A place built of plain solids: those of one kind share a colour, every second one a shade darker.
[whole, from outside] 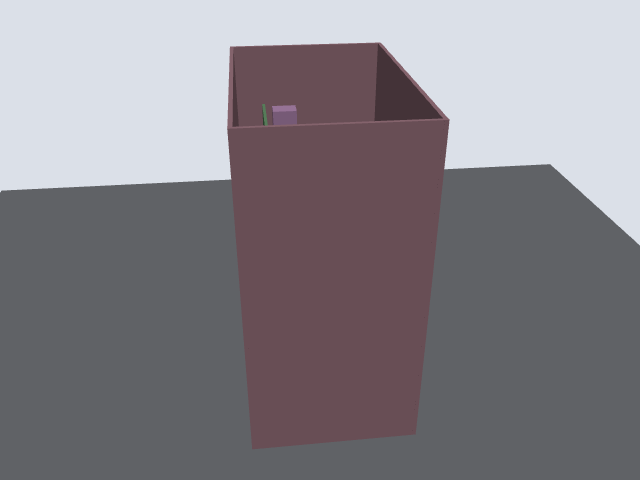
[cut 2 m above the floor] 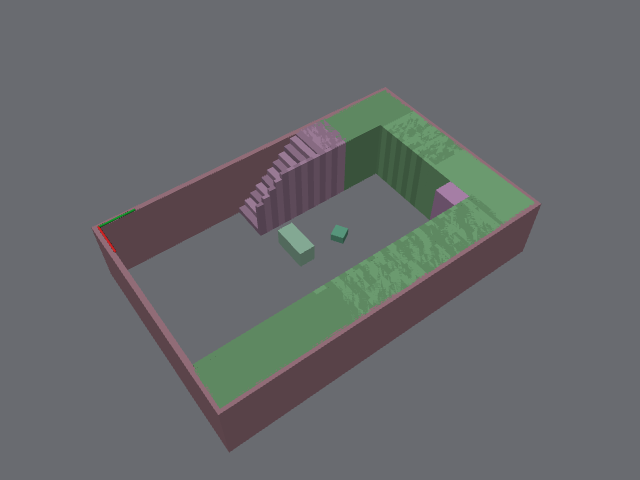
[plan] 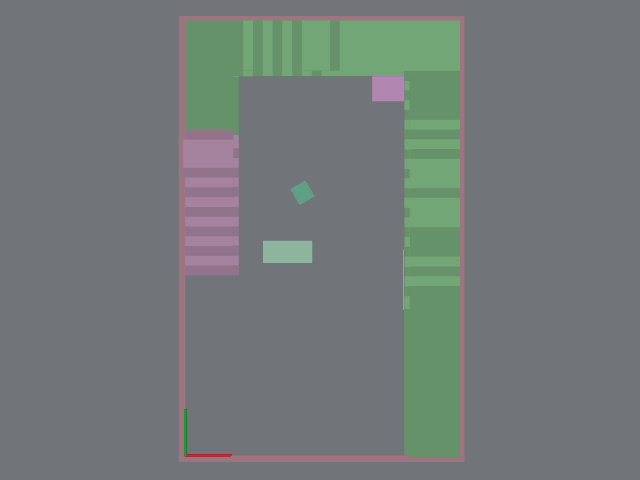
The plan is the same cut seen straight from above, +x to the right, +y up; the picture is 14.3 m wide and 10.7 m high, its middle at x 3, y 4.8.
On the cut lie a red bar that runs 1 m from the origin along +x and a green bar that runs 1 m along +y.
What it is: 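A tower's shaft 6.1 x 9.6 m inside, 12.8 m high; a stair 1.07 m broad built against three walls round a hollow well, risers 0.194 m, goings 0.218 m; 14 risers, a landing 2.8 m long and a quarter turn, 10 risers, a landing 3.0 m long and a quarter turn, 24 risers to a gallery at 9.30 m; closed guards 1.04 m over every tread and level; windows over 11.11 m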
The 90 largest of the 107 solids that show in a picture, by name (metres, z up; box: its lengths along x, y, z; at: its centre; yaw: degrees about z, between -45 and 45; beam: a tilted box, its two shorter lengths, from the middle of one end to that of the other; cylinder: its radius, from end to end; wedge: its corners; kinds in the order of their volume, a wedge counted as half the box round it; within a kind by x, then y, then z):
{
 "piece_1": {"box": [1.23, 2.85, 2.76], "at": [0.56, 8.27, 1.33]},
 "piece_2": {"box": [0.12, 1.31, 3.8], "at": [1.13, 7.8, 1.85]},
 "piece_3": {"box": [0.63, 1.12, 2.96], "at": [1.38, 9.13, 1.43]},
 "piece_4": {"box": [0.63, 1.12, 3.15], "at": [1.6, 9.13, 1.53]},
 "piece_5": {"box": [0.22, 0.12, 4.38], "at": [1.61, 8.51, 2.14]},
 "piece_6": {"box": [0.63, 1.12, 3.34], "at": [1.82, 9.13, 1.62]},
 "piece_7": {"box": [0.22, 0.12, 4.58], "at": [1.83, 8.51, 2.24]},
 "piece_8": {"box": [0.63, 1.12, 3.54], "at": [2.04, 9.13, 1.72]},
 "piece_9": {"box": [0.22, 0.12, 4.77], "at": [2.05, 8.51, 2.34]},
 "piece_10": {"box": [0.63, 1.12, 3.73], "at": [2.26, 9.13, 1.82]},
 "piece_11": {"box": [0.22, 0.12, 4.97], "at": [2.27, 8.51, 2.43]},
 "piece_12": {"box": [0.63, 1.12, 3.93], "at": [2.47, 9.13, 1.91]},
 "piece_13": {"box": [0.22, 0.12, 5.16], "at": [2.49, 8.51, 2.53]},
 "piece_14": {"box": [0.63, 1.12, 4.12], "at": [2.69, 9.13, 2.01]},
 "piece_15": {"box": [0.22, 0.12, 5.35], "at": [2.71, 8.51, 2.63]},
 "piece_16": {"box": [0.63, 1.12, 4.31], "at": [2.91, 9.13, 2.11]},
 "piece_17": {"box": [0.22, 0.12, 5.55], "at": [2.92, 8.51, 2.72]},
 "piece_18": {"box": [0.63, 1.12, 4.51], "at": [3.13, 9.13, 2.2]},
 "piece_19": {"box": [0.3, 0.12, 5.74], "at": [3.18, 8.51, 2.82]},
 "piece_20": {"box": [1.55, 0.12, 5.74], "at": [4.11, 8.51, 2.82]},
 "piece_21": {"box": [3.09, 1.23, 4.7], "at": [4.58, 9.08, 2.3]},
 "piece_22": {"box": [0.12, 3.26, 10.39], "at": [4.94, 1.63, 5.15]},
 "piece_23": {"box": [0.12, 0.3, 10.39], "at": [4.94, 3.41, 5.15]},
 "piece_24": {"box": [0.12, 0.22, 10.2], "at": [4.94, 3.67, 5.05]},
 "piece_25": {"box": [0.12, 0.22, 10.0], "at": [4.94, 3.89, 4.95]},
 "piece_26": {"box": [0.12, 0.22, 9.81], "at": [4.94, 4.11, 4.86]},
 "piece_27": {"box": [0.12, 0.22, 9.62], "at": [4.94, 4.32, 4.76]},
 "piece_28": {"box": [0.12, 0.22, 9.42], "at": [4.94, 4.54, 4.66]},
 "piece_29": {"box": [0.12, 0.22, 9.23], "at": [4.94, 4.76, 4.56]},
 "piece_30": {"box": [0.12, 0.22, 9.04], "at": [4.94, 4.98, 4.47]},
 "piece_31": {"box": [0.12, 0.22, 8.84], "at": [4.94, 5.2, 4.37]},
 "piece_32": {"box": [0.12, 0.22, 8.65], "at": [4.94, 5.41, 4.27]},
 "piece_33": {"box": [0.12, 0.22, 8.45], "at": [4.94, 5.63, 4.18]},
 "piece_34": {"box": [0.12, 0.22, 8.26], "at": [4.94, 5.85, 4.08]},
 "piece_35": {"box": [0.12, 0.22, 8.07], "at": [4.94, 6.07, 3.98]},
 "piece_36": {"box": [0.12, 0.22, 7.87], "at": [4.94, 6.29, 3.89]},
 "piece_37": {"box": [0.12, 0.22, 7.68], "at": [4.94, 6.5, 3.79]},
 "piece_38": {"box": [0.12, 0.22, 7.49], "at": [4.94, 6.72, 3.69]},
 "piece_39": {"box": [0.12, 0.22, 7.29], "at": [4.94, 6.94, 3.6]},
 "piece_40": {"box": [0.12, 0.22, 7.1], "at": [4.94, 7.16, 3.5]},
 "piece_41": {"box": [0.12, 0.22, 6.9], "at": [4.94, 7.38, 3.4]},
 "piece_42": {"box": [0.12, 0.22, 6.71], "at": [4.94, 7.59, 3.31]},
 "piece_43": {"box": [0.12, 0.22, 6.52], "at": [4.94, 7.81, 3.21]},
 "piece_44": {"box": [0.12, 0.22, 6.32], "at": [4.94, 8.03, 3.11]},
 "piece_45": {"box": [0.12, 0.22, 6.13], "at": [4.94, 8.25, 3.01]},
 "piece_46": {"box": [0.12, 0.22, 5.93], "at": [4.94, 8.46, 2.92]},
 "piece_47": {"box": [1.12, 3.61, 9.35], "at": [5.56, 1.75, 4.63]},
 "piece_48": {"box": [1.12, 0.63, 9.16], "at": [5.56, 3.46, 4.53]},
 "piece_49": {"box": [1.12, 0.63, 8.96], "at": [5.56, 3.68, 4.43]},
 "piece_50": {"box": [1.12, 0.63, 8.77], "at": [5.56, 3.9, 4.34]},
 "piece_51": {"box": [1.12, 0.63, 8.58], "at": [5.56, 4.12, 4.24]},
 "piece_52": {"box": [1.12, 0.63, 8.38], "at": [5.56, 4.34, 4.14]},
 "piece_53": {"box": [1.12, 0.63, 8.19], "at": [5.56, 4.55, 4.04]},
 "piece_54": {"box": [1.12, 0.63, 8.0], "at": [5.56, 4.77, 3.95]},
 "piece_55": {"box": [1.12, 0.63, 7.8], "at": [5.56, 4.99, 3.85]},
 "piece_56": {"box": [1.12, 0.63, 7.61], "at": [5.56, 5.21, 3.75]},
 "piece_57": {"box": [1.12, 0.63, 7.41], "at": [5.56, 5.43, 3.66]},
 "piece_58": {"box": [1.12, 0.63, 7.22], "at": [5.56, 5.64, 3.56]},
 "piece_59": {"box": [1.12, 0.63, 7.03], "at": [5.56, 5.86, 3.46]},
 "piece_60": {"box": [1.12, 0.63, 6.83], "at": [5.56, 6.08, 3.37]},
 "piece_61": {"box": [1.12, 0.63, 6.64], "at": [5.56, 6.3, 3.27]},
 "piece_62": {"box": [1.12, 0.63, 6.45], "at": [5.56, 6.52, 3.17]},
 "piece_63": {"box": [1.12, 0.63, 6.25], "at": [5.56, 6.73, 3.08]},
 "piece_64": {"box": [1.12, 0.63, 6.06], "at": [5.56, 6.95, 2.98]},
 "piece_65": {"box": [1.12, 0.63, 5.86], "at": [5.56, 7.17, 2.88]},
 "piece_66": {"box": [1.12, 0.63, 5.67], "at": [5.56, 7.39, 2.79]},
 "piece_67": {"box": [1.12, 0.63, 5.48], "at": [5.56, 7.61, 2.69]},
 "piece_68": {"box": [1.12, 0.63, 5.28], "at": [5.56, 7.82, 2.59]},
 "piece_69": {"box": [1.12, 0.63, 5.09], "at": [5.56, 8.04, 2.49]},
 "piece_70": {"box": [1.12, 0.63, 4.89], "at": [5.56, 8.26, 2.4]},
 "wall_1": {"box": [0.15, 9.94, 12.84], "at": [-0.07, 4.82, 6.37]},
 "wall_2": {"box": [6.37, 0.15, 12.84], "at": [3.04, -0.07, 6.37]},
 "wall_3": {"box": [6.37, 0.15, 12.84], "at": [3.04, 9.72, 6.37]},
 "wall_4": {"box": [0.15, 9.94, 12.84], "at": [6.15, 4.82, 6.37]},
 "twa_1": {"box": [1.12, 0.63, 0.24], "at": [0.51, 4.32, 0.07]},
 "twa_2": {"box": [1.12, 0.63, 0.44], "at": [0.51, 4.54, 0.17]},
 "twa_3": {"box": [1.12, 0.63, 0.63], "at": [0.51, 4.76, 0.27]},
 "twa_4": {"box": [1.12, 0.63, 0.83], "at": [0.51, 4.98, 0.36]},
 "twa_5": {"box": [1.12, 0.63, 1.02], "at": [0.51, 5.2, 0.46]},
 "twa_6": {"box": [1.12, 0.63, 1.21], "at": [0.51, 5.41, 0.56]},
 "twa_7": {"box": [1.12, 0.63, 1.41], "at": [0.51, 5.63, 0.65]},
 "twa_8": {"box": [1.12, 0.63, 1.6], "at": [0.51, 5.85, 0.75]},
 "twa_9": {"box": [1.12, 0.63, 1.79], "at": [0.51, 6.07, 0.85]},
 "twa_10": {"box": [1.12, 0.63, 1.99], "at": [0.51, 6.29, 0.94]},
 "twa_11": {"box": [1.12, 0.63, 2.18], "at": [0.51, 6.5, 1.04]},
 "twa_12": {"box": [1.12, 0.63, 2.38], "at": [0.51, 6.72, 1.14]},
 "twa_13": {"box": [1.12, 0.63, 2.57], "at": [0.51, 6.94, 1.23]},
 "twa_14": {"box": [0.12, 0.3, 3.8], "at": [1.13, 6.99, 1.85]},
 "weights_1": {"box": [0.72, 0.56, 12.83], "at": [4.52, 8.17, 6.37]},
 "chest_1": {"box": [1.1, 0.5, 0.62], "at": [2.28, 4.53, 0.26]}
}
